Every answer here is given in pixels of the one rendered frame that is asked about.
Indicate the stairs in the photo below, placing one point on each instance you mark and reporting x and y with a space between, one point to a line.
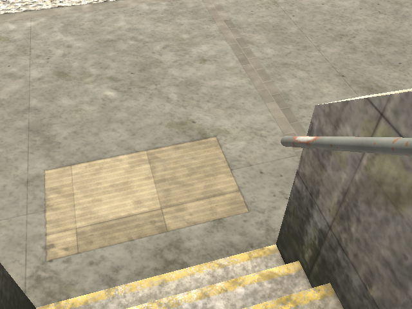
258 279

